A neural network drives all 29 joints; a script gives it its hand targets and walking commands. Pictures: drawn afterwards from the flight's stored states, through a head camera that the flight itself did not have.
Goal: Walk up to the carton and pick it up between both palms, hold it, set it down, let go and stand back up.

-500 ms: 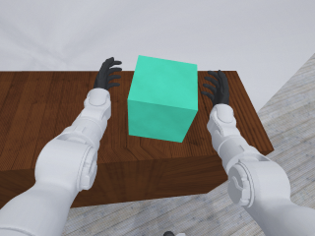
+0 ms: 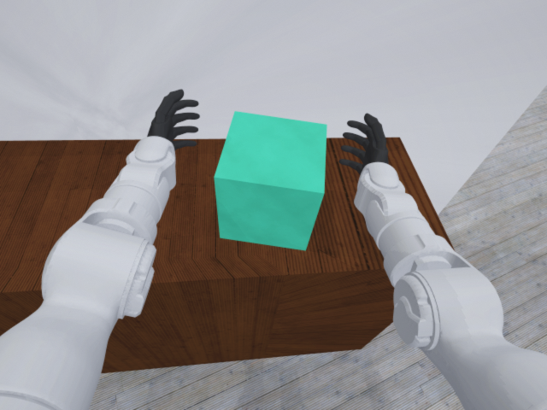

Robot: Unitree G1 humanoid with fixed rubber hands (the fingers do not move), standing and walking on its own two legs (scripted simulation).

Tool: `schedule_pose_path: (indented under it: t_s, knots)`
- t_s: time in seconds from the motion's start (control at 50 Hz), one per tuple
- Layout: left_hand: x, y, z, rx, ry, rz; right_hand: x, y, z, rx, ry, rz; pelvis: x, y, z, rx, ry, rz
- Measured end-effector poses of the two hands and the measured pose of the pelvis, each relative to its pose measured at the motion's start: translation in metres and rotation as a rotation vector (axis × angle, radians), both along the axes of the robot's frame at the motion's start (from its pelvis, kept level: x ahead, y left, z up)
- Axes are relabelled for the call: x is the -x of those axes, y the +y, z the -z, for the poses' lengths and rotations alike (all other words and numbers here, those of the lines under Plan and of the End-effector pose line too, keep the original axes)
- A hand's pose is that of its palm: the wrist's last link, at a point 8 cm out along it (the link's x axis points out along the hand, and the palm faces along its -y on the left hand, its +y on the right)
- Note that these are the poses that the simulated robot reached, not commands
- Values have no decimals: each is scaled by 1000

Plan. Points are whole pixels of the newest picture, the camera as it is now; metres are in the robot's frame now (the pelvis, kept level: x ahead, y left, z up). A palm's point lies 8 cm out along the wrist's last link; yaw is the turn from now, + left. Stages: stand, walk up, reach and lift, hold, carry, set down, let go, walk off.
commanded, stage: set down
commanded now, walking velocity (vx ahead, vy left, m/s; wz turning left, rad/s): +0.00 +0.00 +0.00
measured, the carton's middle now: (271, 183) +0.50 -0.05 +0.00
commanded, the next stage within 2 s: none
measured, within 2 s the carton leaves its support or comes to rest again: neither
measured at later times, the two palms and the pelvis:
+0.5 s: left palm (138, 206) +0.42 +0.17 +0.06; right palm (361, 218) +0.37 -0.17 +0.06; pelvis +0.03 +0.01 +0.02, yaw -1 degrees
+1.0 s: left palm (133, 245) +0.37 +0.17 +0.03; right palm (365, 256) +0.32 -0.17 +0.03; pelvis +0.03 +0.01 +0.02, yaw -2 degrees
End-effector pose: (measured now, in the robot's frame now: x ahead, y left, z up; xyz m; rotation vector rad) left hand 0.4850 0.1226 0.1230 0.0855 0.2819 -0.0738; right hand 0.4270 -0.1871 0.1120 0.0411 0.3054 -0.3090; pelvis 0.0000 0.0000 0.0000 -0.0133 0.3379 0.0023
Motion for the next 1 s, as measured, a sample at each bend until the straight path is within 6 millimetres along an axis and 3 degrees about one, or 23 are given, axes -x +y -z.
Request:
schedule_pose_path:
  t_s: [0.14, 0.26, 0.5, 0.66, 0.76, 1.0]
  knots:
    - [-2, -8, 16, 24, 16, 29, 0, -5, 9, 15, -33, 37, -10, -6, -5, 2, -16, 8]
    - [10, 4, 37, 30, 28, 11, 8, -5, 19, 12, -83, 35, -20, -5, -10, 3, -44, 28]
    - [65, 44, 68, 4, 54, 0, 55, 18, 56, -24, -65, 26, -26, 9, -17, 19, -162, 16]
    - [68, 51, 62, 42, -19, -13, 60, 13, 46, 31, -85, 16, -19, 15, -15, 19, -183, 20]
    - [71, 48, 59, 24, -39, 20, 64, 16, 49, 25, -67, 7, -20, 16, -16, 27, -212, 24]
    - [119, 51, 88, 10, 26, 15, 108, 20, 82, -33, -78, 34, -28, 14, -19, 29, -296, 26]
